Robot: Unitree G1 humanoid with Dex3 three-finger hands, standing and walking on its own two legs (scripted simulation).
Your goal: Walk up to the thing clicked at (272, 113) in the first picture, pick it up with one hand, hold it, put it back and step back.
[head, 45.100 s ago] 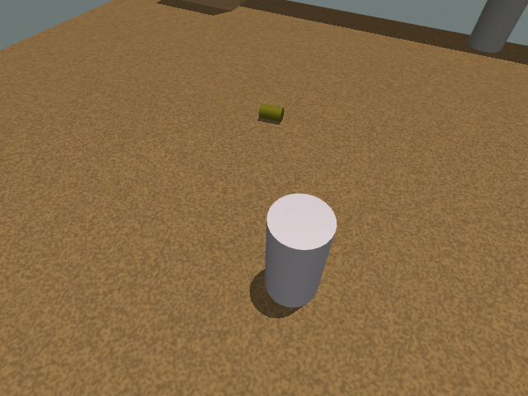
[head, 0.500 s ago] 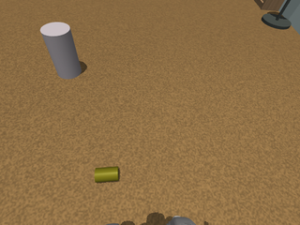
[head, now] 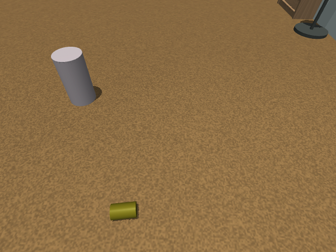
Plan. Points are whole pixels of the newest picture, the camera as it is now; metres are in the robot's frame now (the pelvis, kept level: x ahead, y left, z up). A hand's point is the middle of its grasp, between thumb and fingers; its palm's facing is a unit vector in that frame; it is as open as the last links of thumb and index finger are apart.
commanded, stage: walk up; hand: left
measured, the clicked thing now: (123, 210) +0.47 +0.24 -0.73
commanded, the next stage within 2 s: stand in 1.06 s
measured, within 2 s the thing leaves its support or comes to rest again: neither
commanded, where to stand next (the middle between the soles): +0.08 +0.00 m, yaw +1 degrees
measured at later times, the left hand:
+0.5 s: hand out of the picture +0.09 +0.26 -0.15, palm faces +0.00 -0.95 -0.33, open 7.4 cm
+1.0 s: hand out of the picture +0.11 +0.25 -0.15, palm faces +0.00 -0.95 -0.32, open 7.4 cm
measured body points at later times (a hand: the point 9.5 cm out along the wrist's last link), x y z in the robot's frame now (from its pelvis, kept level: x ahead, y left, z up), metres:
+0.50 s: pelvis +0.02 +0.00 +0.01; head +0.03 +0.00 +0.46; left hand +0.09 +0.30 -0.13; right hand +0.11 -0.30 -0.13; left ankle +0.03 +0.13 -0.74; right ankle +0.03 -0.12 -0.74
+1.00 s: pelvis +0.03 +0.00 +0.01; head +0.04 +0.01 +0.46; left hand +0.11 +0.30 -0.13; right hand +0.11 -0.30 -0.12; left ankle +0.03 +0.13 -0.74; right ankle +0.03 -0.12 -0.74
